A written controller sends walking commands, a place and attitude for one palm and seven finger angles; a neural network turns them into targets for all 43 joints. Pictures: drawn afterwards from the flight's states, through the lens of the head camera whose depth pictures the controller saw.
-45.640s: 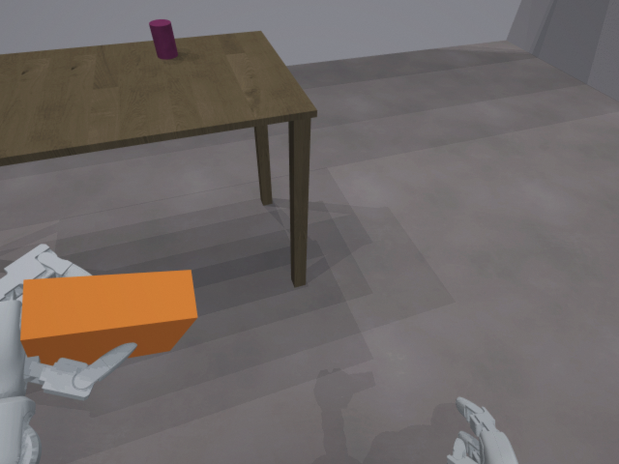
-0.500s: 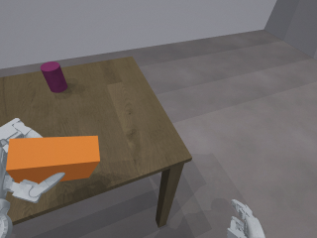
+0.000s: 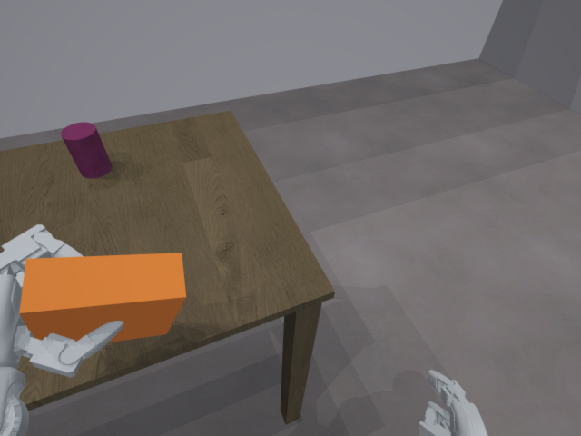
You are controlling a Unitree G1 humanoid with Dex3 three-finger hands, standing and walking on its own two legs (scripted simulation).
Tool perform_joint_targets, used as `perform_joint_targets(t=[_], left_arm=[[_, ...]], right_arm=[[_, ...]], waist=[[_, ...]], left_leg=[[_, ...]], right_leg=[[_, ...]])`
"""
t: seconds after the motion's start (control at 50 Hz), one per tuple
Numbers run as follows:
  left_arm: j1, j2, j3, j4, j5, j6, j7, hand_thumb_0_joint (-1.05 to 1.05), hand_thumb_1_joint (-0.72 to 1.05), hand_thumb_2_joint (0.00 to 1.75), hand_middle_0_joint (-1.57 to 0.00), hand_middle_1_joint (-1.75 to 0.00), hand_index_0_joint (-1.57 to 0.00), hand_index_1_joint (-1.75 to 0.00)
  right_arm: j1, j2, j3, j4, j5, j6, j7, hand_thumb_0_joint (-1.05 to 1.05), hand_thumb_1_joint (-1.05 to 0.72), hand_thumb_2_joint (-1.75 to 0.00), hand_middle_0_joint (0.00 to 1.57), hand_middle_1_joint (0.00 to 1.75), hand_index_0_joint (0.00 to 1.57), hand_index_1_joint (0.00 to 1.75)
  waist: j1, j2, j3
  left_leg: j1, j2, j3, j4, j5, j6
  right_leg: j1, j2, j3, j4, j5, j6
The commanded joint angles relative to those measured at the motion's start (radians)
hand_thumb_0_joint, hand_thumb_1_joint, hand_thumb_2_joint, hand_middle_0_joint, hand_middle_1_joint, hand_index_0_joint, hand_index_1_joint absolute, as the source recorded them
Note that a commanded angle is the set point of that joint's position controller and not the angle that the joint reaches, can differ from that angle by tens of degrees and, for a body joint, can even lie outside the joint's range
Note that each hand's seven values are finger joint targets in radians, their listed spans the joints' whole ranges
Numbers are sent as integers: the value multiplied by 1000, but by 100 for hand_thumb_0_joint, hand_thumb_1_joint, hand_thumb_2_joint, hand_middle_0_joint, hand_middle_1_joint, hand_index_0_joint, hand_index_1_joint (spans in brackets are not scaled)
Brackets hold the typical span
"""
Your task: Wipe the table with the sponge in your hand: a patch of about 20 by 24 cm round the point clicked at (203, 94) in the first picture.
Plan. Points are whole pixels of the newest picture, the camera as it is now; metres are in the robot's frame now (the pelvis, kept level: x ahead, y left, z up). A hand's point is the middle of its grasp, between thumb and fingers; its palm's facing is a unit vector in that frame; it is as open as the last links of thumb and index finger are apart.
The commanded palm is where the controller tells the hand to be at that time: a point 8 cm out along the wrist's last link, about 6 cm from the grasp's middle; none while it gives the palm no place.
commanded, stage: shuffle to correct the standing spot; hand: left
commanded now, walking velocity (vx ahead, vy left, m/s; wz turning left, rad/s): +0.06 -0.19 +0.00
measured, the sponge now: (132, 301) +0.23 +0.20 +0.13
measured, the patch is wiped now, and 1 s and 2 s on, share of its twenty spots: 0.00 0.00 0.00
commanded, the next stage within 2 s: come to a stop and stand still in 1.74 s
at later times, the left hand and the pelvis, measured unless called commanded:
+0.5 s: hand (81, 291) +0.22 +0.24 +0.16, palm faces +0.35 -0.88 -0.33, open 9.3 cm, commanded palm +0.17 +0.28 +0.18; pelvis +0.00 +0.00 +0.00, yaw -1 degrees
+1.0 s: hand (96, 291) +0.22 +0.23 +0.16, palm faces +0.34 -0.88 -0.33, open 9.3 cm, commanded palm +0.17 +0.27 +0.18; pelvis +0.00 -0.01 +0.00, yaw -1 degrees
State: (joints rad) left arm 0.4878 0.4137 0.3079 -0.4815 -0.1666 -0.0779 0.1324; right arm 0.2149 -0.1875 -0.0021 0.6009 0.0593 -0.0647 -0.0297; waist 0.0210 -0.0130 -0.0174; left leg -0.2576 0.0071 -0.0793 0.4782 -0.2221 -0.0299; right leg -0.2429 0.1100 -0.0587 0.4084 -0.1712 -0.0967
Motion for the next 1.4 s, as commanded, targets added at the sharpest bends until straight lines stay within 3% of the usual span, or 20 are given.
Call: perform_joint_targets(t=[0.0,0.06,0.12,0.16,0.24,0.26,0.32,0.34,0.52,0.6,0.64,0.66,0.74,0.76,0.88,0.98,1.12,1.22,1.24,1.38], left_arm=[[-98,170,126,-225,4,-68,15,0,10,130,-120,-160,-120,-160],[-105,159,114,-229,6,-64,16,0,10,130,-120,-160,-120,-160],[-92,168,129,-227,8,-59,15,0,10,130,-120,-160,-120,-160],[-99,152,111,-237,9,-57,15,0,10,130,-120,-160,-120,-160],[-90,177,131,-220,11,-51,16,0,10,130,-120,-160,-120,-160],[-96,149,109,-219,12,-49,14,0,10,130,-120,-160,-120,-160],[-98,158,118,-227,15,-47,13,0,10,130,-120,-160,-120,-160],[-102,174,123,-237,15,-49,17,0,10,130,-120,-160,-120,-160],[-87,153,116,-229,18,-41,16,0,10,130,-120,-160,-120,-160],[-93,150,113,-220,18,-37,16,0,10,130,-120,-160,-120,-160],[-97,173,126,-233,20,-37,19,0,10,130,-120,-160,-120,-160],[-101,151,112,-233,21,-38,20,0,10,130,-120,-160,-120,-160],[-93,177,130,-238,22,-36,21,0,10,130,-120,-160,-120,-160],[-95,150,114,-225,22,-35,20,0,10,130,-120,-160,-120,-160],[-101,145,111,-210,25,-26,18,0,10,130,-120,-160,-120,-160],[-107,151,117,-230,28,-29,19,0,10,130,-120,-160,-120,-160],[-93,148,121,-225,31,-23,16,0,10,130,-120,-160,-120,-160],[-98,141,114,-219,33,-19,12,0,10,130,-120,-160,-120,-160],[-104,162,125,-226,32,-20,13,0,10,130,-120,-160,-120,-160],[-104,143,113,-224,34,-19,12,0,10,130,-120,-160,-120,-160]], right_arm=[[-120,-116,-38,-167,3,-54,-11,0,-90,-90,20,30,20,30],[-129,-116,-35,-168,4,-50,-13,0,-90,-90,20,30,20,30],[-122,-117,-38,-174,2,-44,-12,0,-90,-90,20,30,20,30],[-131,-118,-35,-173,3,-41,-13,0,-90,-90,20,30,20,30],[-134,-122,-35,-177,3,-34,-13,0,-90,-90,20,30,20,30],[-135,-118,-33,-177,1,-31,-12,0,-90,-90,20,30,20,30],[-130,-123,-34,-184,1,-29,-12,0,-90,-90,20,30,20,30],[-139,-125,-34,-183,5,-29,-14,0,-90,-90,20,30,20,30],[-134,-127,-35,-189,-1,-20,-14,0,-90,-90,20,30,20,30],[-134,-128,-31,-189,-1,-15,-14,0,-90,-90,20,30,20,30],[-139,-130,-31,-189,2,-14,-16,0,-90,-90,20,30,20,30],[-138,-126,-28,-188,-3,-12,-17,0,-90,-90,20,30,20,30],[-144,-132,-30,-192,1,-11,-18,0,-90,-90,20,30,20,30],[-141,-126,-26,-191,-4,-9,-18,0,-90,-90,20,30,20,30],[-143,-130,-25,-196,-2,-2,-17,0,-90,-90,20,30,20,30],[-149,-132,-22,-200,-5,-1,-21,0,-90,-90,20,30,20,30],[-143,-133,-26,-201,-5,6,-20,0,-90,-90,20,30,20,30],[-146,-135,-25,-201,-5,11,-19,0,-90,-90,20,30,20,30],[-153,-137,-24,-199,-3,12,-20,0,-90,-90,20,30,20,30],[-157,-135,-23,-205,-7,16,-21,0,-90,-90,20,30,20,30]], waist=[[-2,57,-92],[-7,77,-93],[-2,36,-111],[-8,92,-114],[-9,69,-92],[-9,57,-94],[-7,53,-101],[-11,99,-95],[-9,50,-108],[-12,41,-91],[-14,69,-91],[-15,76,-97],[-13,71,-93],[-16,63,-85],[-17,40,-67],[-16,85,-84],[-14,50,-104],[-16,55,-92],[-19,86,-91],[-17,76,-89]], left_leg=[[45,106,-38,-54,14,72],[53,113,-53,-69,12,72],[45,115,-45,-57,61,71],[56,122,-57,-71,71,70],[48,125,-62,-71,70,70],[44,125,-61,-74,51,70],[51,123,-54,-66,57,70],[56,122,-59,-74,48,69],[64,122,-36,-47,88,68],[60,121,-38,-54,50,68],[67,118,-36,-56,51,67],[62,120,-37,-62,48,68],[76,119,-30,-57,56,68],[64,118,-27,-57,43,69],[71,106,-10,-33,-16,71],[72,121,-31,-70,11,76],[82,119,-11,-42,71,73],[80,123,-16,-45,75,73],[86,124,-20,-57,76,71],[92,129,-20,-59,66,72]], right_leg=[[15,-231,174,-130,-21,109],[13,-221,162,-112,-23,92],[53,-223,162,-104,41,99],[47,-216,154,-86,41,88],[38,-217,159,-92,43,87],[39,-212,156,-96,23,87],[45,-216,168,-105,34,84],[33,-217,163,-99,24,78],[56,-222,178,-110,75,86],[36,-220,178,-126,24,85],[35,-223,179,-123,23,80],[43,-218,173,-120,17,78],[38,-219,179,-127,29,84],[38,-214,177,-132,13,87],[-1,-218,200,-178,-64,96],[32,-199,180,-145,-23,92],[67,-205,187,-137,59,95],[60,-203,185,-136,62,92],[56,-203,179,-128,60,85],[47,-194,185,-134,50,87]])
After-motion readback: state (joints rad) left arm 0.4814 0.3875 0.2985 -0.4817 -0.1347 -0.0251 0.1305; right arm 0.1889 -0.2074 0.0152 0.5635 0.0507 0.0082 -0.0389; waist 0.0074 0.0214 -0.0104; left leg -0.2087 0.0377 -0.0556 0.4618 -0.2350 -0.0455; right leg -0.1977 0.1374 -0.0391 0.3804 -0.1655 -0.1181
